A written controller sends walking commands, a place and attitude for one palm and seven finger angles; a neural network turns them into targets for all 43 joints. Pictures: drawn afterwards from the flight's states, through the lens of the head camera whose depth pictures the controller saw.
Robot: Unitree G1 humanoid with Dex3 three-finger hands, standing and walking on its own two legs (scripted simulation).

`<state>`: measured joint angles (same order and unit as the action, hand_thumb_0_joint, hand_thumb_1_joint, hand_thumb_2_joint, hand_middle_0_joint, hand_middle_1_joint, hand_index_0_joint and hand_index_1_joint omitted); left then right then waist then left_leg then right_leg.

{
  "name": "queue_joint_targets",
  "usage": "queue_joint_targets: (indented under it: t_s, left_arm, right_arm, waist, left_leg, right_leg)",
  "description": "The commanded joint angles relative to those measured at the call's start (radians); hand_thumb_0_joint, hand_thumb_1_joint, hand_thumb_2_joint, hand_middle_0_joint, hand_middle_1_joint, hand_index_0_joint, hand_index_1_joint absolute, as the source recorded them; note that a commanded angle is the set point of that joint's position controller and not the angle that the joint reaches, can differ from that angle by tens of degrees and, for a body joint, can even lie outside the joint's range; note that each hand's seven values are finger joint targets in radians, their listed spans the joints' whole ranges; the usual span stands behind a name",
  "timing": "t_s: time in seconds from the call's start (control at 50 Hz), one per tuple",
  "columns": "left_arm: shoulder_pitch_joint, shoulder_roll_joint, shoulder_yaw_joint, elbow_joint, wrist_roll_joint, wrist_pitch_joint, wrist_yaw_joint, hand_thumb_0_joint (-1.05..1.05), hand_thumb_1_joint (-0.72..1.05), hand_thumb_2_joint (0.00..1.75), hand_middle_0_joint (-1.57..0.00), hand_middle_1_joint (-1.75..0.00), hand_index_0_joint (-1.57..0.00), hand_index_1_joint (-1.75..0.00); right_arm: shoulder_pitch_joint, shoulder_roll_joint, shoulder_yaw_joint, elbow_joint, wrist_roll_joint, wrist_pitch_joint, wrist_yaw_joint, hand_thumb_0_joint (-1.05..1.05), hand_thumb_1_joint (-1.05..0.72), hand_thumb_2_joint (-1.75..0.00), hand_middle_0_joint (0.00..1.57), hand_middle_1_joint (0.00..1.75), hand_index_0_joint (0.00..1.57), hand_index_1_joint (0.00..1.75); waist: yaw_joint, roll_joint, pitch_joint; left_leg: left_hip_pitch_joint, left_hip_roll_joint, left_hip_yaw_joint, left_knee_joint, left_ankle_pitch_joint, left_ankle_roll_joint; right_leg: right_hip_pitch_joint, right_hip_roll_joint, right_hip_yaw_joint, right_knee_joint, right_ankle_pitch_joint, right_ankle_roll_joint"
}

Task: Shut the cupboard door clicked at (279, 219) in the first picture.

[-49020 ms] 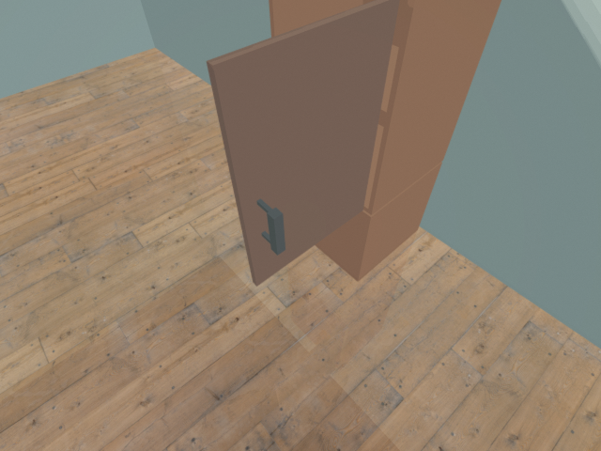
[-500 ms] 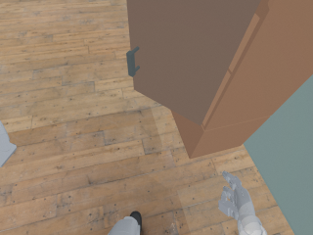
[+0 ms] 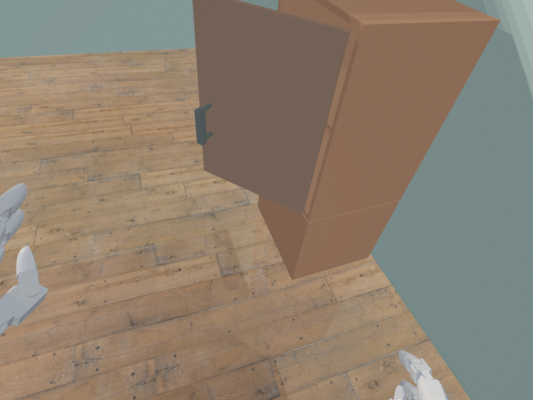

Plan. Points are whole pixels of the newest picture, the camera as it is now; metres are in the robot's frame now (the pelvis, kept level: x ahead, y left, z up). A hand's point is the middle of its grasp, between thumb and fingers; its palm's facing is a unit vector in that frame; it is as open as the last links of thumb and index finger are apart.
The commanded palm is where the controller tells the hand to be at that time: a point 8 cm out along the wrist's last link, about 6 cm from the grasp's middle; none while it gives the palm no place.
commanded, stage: stop stepping back and stand still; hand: left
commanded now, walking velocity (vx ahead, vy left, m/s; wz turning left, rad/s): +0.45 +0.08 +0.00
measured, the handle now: (205, 123) +0.92 +0.20 -0.11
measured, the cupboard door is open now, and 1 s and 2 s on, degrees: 41 41 41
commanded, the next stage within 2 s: let the arm hang, fingers relaxed in 1.52 s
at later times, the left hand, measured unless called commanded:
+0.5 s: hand out of the picture +0.05 +0.29 +0.16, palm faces +0.56 -0.72 -0.41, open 7.5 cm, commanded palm -0.01 +0.31 +0.18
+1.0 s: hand out of the picture +0.10 +0.27 +0.19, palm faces +0.53 -0.72 -0.44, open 7.5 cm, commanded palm +0.04 +0.31 +0.18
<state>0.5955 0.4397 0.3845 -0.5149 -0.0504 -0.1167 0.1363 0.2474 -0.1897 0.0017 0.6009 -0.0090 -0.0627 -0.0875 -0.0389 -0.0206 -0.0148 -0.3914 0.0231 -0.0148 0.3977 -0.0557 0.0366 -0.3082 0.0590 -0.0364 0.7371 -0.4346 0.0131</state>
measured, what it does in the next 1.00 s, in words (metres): steps on the spot: right foot, then left foot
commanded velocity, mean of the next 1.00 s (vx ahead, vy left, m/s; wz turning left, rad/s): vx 0.17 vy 0.03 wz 0.00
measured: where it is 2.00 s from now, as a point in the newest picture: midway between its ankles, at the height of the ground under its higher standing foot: outside the picture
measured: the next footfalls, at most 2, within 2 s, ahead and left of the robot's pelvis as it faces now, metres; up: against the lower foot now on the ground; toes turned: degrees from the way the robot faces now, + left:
right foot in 0.06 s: -0.02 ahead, -0.11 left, +0.00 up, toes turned +1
left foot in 0.34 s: -0.12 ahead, +0.15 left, +0.00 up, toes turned +12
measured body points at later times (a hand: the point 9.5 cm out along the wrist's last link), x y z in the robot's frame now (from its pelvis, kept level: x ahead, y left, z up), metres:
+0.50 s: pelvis -0.11 +0.00 -0.01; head -0.15 +0.01 +0.44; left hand +0.02 +0.32 +0.19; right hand +0.04 -0.21 -0.09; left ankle -0.15 +0.14 -0.74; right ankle -0.07 -0.07 -0.70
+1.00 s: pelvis -0.08 +0.00 -0.01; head -0.08 +0.02 +0.44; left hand +0.06 +0.31 +0.21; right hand +0.09 -0.25 -0.08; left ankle -0.06 +0.12 -0.74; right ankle -0.05 -0.08 -0.74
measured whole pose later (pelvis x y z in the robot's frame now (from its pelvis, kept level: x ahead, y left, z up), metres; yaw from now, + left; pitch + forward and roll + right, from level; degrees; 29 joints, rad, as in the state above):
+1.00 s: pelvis -0.08 +0.00 -0.01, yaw +5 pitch -1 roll +0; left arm 0.53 0.43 0.44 -0.56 -0.01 -0.24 0.19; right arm 0.25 -0.25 -0.04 0.64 -0.01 -0.09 -0.10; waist 0.00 -0.04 0.01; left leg -0.27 0.04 0.07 0.55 -0.24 0.00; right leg -0.27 0.02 -0.10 0.55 -0.26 -0.05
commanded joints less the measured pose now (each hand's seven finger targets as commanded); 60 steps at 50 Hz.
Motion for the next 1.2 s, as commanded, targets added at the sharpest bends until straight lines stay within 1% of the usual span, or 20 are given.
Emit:
queue_joint_targets:
  t_s: [0.0, 0.02, 0.04, 0.06, 0.1, 0.14, 0.28, 0.3, 0.36, 0.42, 0.54, 0.56, 0.6, 0.62, 0.74, 0.84, 0.92, 1.0, 1.1, 1.18]
  left_arm:
    - [-0.058, 0.249, 0.212, -0.347, 0.016, -0.091, 0.053, 0.00, 0.90, 0.90, -0.20, -0.30, -0.20, -0.30]
    - [-0.056, 0.282, 0.234, -0.345, 0.015, -0.093, 0.058, 0.00, 0.90, 0.90, -0.20, -0.30, -0.20, -0.30]
    - [-0.110, 0.294, 0.239, -0.363, 0.011, -0.098, 0.065, 0.00, 0.90, 0.90, -0.20, -0.30, -0.20, -0.30]
    - [-0.143, 0.323, 0.297, -0.337, 0.004, -0.116, 0.073, 0.00, 0.90, 0.90, -0.20, -0.30, -0.20, -0.30]
    - [-0.151, 0.186, 0.184, -0.155, 0.003, -0.106, 0.046, 0.00, 0.90, 0.90, -0.20, -0.30, -0.20, -0.30]
    - [-0.195, 0.151, 0.130, -0.019, 0.000, -0.110, 0.040, 0.00, 0.90, 0.90, -0.20, -0.30, -0.20, -0.30]
    - [-0.261, 0.109, 0.052, 0.044, 0.024, -0.094, 0.062, 0.00, 0.90, 0.90, -0.20, -0.30, -0.20, -0.30]
    - [-0.256, 0.123, 0.067, -0.021, 0.022, -0.103, 0.067, 0.00, 0.90, 0.90, -0.20, -0.30, -0.20, -0.30]
    - [-0.294, 0.207, 0.143, -0.246, 0.030, -0.141, 0.071, 0.00, 0.90, 0.90, -0.20, -0.30, -0.20, -0.30]
    - [-0.268, 0.205, 0.165, -0.290, 0.050, -0.147, 0.059, 0.00, 0.90, 0.90, -0.20, -0.30, -0.20, -0.30]
    - [-0.175, 0.140, 0.161, -0.042, 0.038, -0.116, 0.065, 0.00, 0.90, 0.90, -0.20, -0.30, -0.20, -0.30]
    - [-0.129, 0.117, 0.146, 0.027, 0.035, -0.104, 0.063, 0.00, 0.90, 0.90, -0.20, -0.30, -0.20, -0.30]
    - [-0.152, 0.156, 0.157, 0.071, 0.037, -0.090, 0.064, 0.00, 0.90, 0.90, -0.20, -0.30, -0.20, -0.30]
    - [-0.191, 0.166, 0.161, 0.071, 0.032, -0.108, 0.058, 0.00, 0.90, 0.90, -0.20, -0.30, -0.20, -0.30]
    - [-0.206, 0.164, 0.138, -0.119, 0.028, -0.157, 0.043, 0.00, 0.90, 0.90, -0.20, -0.30, -0.20, -0.30]
    - [-0.179, 0.198, 0.172, -0.291, 0.033, -0.171, 0.080, 0.00, 0.90, 0.90, -0.20, -0.30, -0.20, -0.30]
    - [-0.106, 0.175, 0.195, -0.257, 0.031, -0.176, 0.084, 0.00, 0.90, 0.90, -0.20, -0.30, -0.20, -0.30]
    - [-0.065, 0.133, 0.188, -0.038, 0.022, -0.142, 0.063, 0.00, 0.90, 0.90, -0.20, -0.30, -0.20, -0.30]
    - [-0.095, 0.099, 0.107, -0.026, 0.014, -0.119, 0.051, 0.00, 0.90, 0.90, -0.20, -0.30, -0.20, -0.30]
    - [-0.147, 0.138, 0.114, -0.159, 0.018, -0.114, 0.056, 0.00, 0.90, 0.90, -0.20, -0.30, -0.20, -0.30]
  right_arm:
    - [-0.134, -0.136, -0.050, -0.176, 0.002, -0.079, -0.001, 0.00, -0.90, -0.90, 0.20, 0.30, 0.20, 0.30]
    - [-0.128, -0.119, -0.054, -0.157, 0.005, -0.075, 0.003, 0.00, -0.90, -0.90, 0.20, 0.30, 0.20, 0.30]
    - [-0.127, -0.144, -0.054, -0.137, 0.000, -0.065, -0.001, 0.00, -0.90, -0.90, 0.20, 0.30, 0.20, 0.30]
    - [-0.098, -0.171, -0.052, -0.090, -0.028, -0.062, 0.008, 0.00, -0.90, -0.90, 0.20, 0.30, 0.20, 0.30]
    - [-0.042, -0.129, -0.049, -0.081, 0.001, -0.050, 0.013, 0.00, -0.90, -0.90, 0.20, 0.30, 0.20, 0.30]
    - [-0.085, -0.140, -0.043, -0.084, 0.008, -0.059, -0.001, 0.00, -0.90, -0.90, 0.20, 0.30, 0.20, 0.30]
    - [-0.072, -0.137, -0.042, -0.089, 0.007, -0.097, -0.030, 0.00, -0.90, -0.90, 0.20, 0.30, 0.20, 0.30]
    - [-0.060, -0.144, -0.048, -0.101, 0.006, -0.098, -0.033, 0.00, -0.90, -0.90, 0.20, 0.30, 0.20, 0.30]
    - [-0.071, -0.163, -0.051, -0.134, 0.009, -0.114, -0.025, 0.00, -0.90, -0.90, 0.20, 0.30, 0.20, 0.30]
    - [-0.097, -0.127, -0.039, -0.088, -0.001, -0.141, -0.005, 0.00, -0.90, -0.90, 0.20, 0.30, 0.20, 0.30]
    - [-0.094, -0.138, -0.037, -0.080, 0.001, -0.120, -0.001, 0.00, -0.90, -0.90, 0.20, 0.30, 0.20, 0.30]
    - [-0.091, -0.132, -0.037, -0.084, 0.007, -0.109, 0.000, 0.00, -0.90, -0.90, 0.20, 0.30, 0.20, 0.30]
    - [-0.095, -0.126, -0.052, -0.103, 0.014, -0.080, 0.005, 0.00, -0.90, -0.90, 0.20, 0.30, 0.20, 0.30]
    - [-0.100, -0.146, -0.059, -0.098, 0.003, -0.070, 0.012, 0.00, -0.90, -0.90, 0.20, 0.30, 0.20, 0.30]
    - [-0.128, -0.124, -0.039, -0.101, 0.005, -0.044, 0.023, 0.00, -0.90, -0.90, 0.20, 0.30, 0.20, 0.30]
    - [-0.106, -0.117, -0.043, -0.114, -0.011, -0.080, -0.003, 0.00, -0.90, -0.90, 0.20, 0.30, 0.20, 0.30]
    - [-0.098, -0.156, -0.054, -0.129, 0.003, -0.081, -0.009, 0.00, -0.90, -0.90, 0.20, 0.30, 0.20, 0.30]
    - [-0.090, -0.138, -0.042, -0.116, 0.022, -0.070, -0.004, 0.00, -0.90, -0.90, 0.20, 0.30, 0.20, 0.30]
    - [-0.090, -0.143, -0.044, -0.120, 0.025, -0.066, 0.008, 0.00, -0.90, -0.90, 0.20, 0.30, 0.20, 0.30]
    - [-0.112, -0.135, -0.034, -0.136, 0.018, -0.063, 0.002, 0.00, -0.90, -0.90, 0.20, 0.30, 0.20, 0.30]
  waist:
    - [0.055, 0.209, -0.094]
    - [0.046, -0.048, -0.059]
    - [0.038, -0.138, 0.039]
    - [0.013, -0.049, 0.050]
    - [-0.006, -0.085, -0.032]
    - [0.002, -0.022, 0.023]
    - [0.036, -0.176, -0.023]
    - [0.025, -0.119, -0.068]
    - [0.009, 0.190, -0.090]
    - [0.014, 0.253, 0.026]
    - [0.044, 0.228, 0.035]
    - [0.051, 0.135, 0.026]
    - [0.050, -0.281, 0.022]
    - [0.048, -0.241, 0.050]
    - [0.027, -0.150, -0.019]
    - [0.041, 0.031, -0.066]
    - [0.054, 0.287, -0.058]
    - [0.037, 0.160, -0.006]
    - [0.028, -0.014, -0.091]
    - [0.030, 0.014, -0.132]
  left_leg:
    - [-0.256, -0.023, 0.045, -0.005, -0.647, -0.052]
    - [-0.080, -0.084, 0.070, 0.429, -0.483, -0.081]
    - [-0.106, -0.073, -0.053, 0.760, -0.368, -0.080]
    - [-0.168, -0.039, -0.085, 0.861, -0.298, -0.078]
    - [-0.195, 0.004, -0.037, 0.828, -0.204, -0.074]
    - [-0.172, 0.031, -0.004, 0.661, -0.219, -0.053]
    - [0.145, -0.032, 0.168, 0.039, -0.397, 0.015]
    - [0.209, -0.005, 0.122, -0.026, -0.426, 0.035]
    - [0.437, 0.338, -0.338, -0.150, -0.282, 0.152]
    - [0.238, 0.334, -0.258, -0.198, -0.330, 0.174]
    - [-0.092, 0.200, 0.037, -0.021, -0.561, 0.057]
    - [-0.151, 0.155, 0.071, 0.096, -0.583, 0.038]
    - [-0.299, -0.015, 0.125, 0.622, -0.551, -0.018]
    - [-0.299, -0.005, 0.032, 0.765, -0.493, -0.029]
    - [-0.041, 0.033, 0.058, 0.536, -0.289, -0.041]
    - [0.184, -0.015, 0.109, 0.174, -0.207, -0.018]
    - [0.167, 0.174, -0.156, -0.067, -0.186, 0.044]
    - [-0.032, 0.146, -0.071, -0.050, -0.192, 0.007]
    - [0.091, 0.086, 0.001, 0.079, -0.045, -0.022]
    - [0.134, 0.081, -0.003, 0.068, 0.015, -0.021]
  right_leg:
    - [0.297, -0.057, -0.013, -0.344, -0.126, -0.064]
    - [-0.066, -0.301, 0.327, -0.580, -0.351, -0.153]
    - [-0.331, -0.501, 0.641, -0.711, -0.468, -0.237]
    - [-0.330, -0.530, 0.596, -0.712, -0.314, -0.270]
    - [-0.168, -0.370, 0.345, -0.596, -0.253, -0.158]
    - [-0.172, -0.325, 0.256, -0.540, -0.226, -0.128]
    - [-0.035, -0.232, 0.188, -0.420, -0.235, -0.093]
    - [-0.029, -0.203, 0.175, -0.325, -0.202, -0.074]
    - [-0.375, -0.069, -0.056, 0.190, -0.039, 0.006]
    - [-0.356, -0.137, 0.028, 0.287, 0.025, -0.007]
    - [0.185, -0.034, -0.108, -0.154, 0.100, -0.014]
    - [0.246, -0.048, -0.054, -0.212, 0.056, -0.032]
    - [0.197, -0.377, 0.587, -0.517, -0.233, -0.200]
    - [0.146, -0.451, 0.623, -0.579, -0.182, -0.229]
    - [-0.036, -0.321, 0.219, -0.540, -0.059, -0.151]
    - [-0.031, -0.292, 0.189, -0.491, -0.073, -0.136]
    - [0.025, -0.118, 0.092, -0.238, 0.099, -0.031]
    - [0.178, -0.100, 0.061, -0.270, 0.244, -0.017]
    - [0.166, -0.174, 0.141, -0.318, 0.436, -0.043]
    - [0.175, -0.171, 0.117, -0.290, 0.482, -0.044]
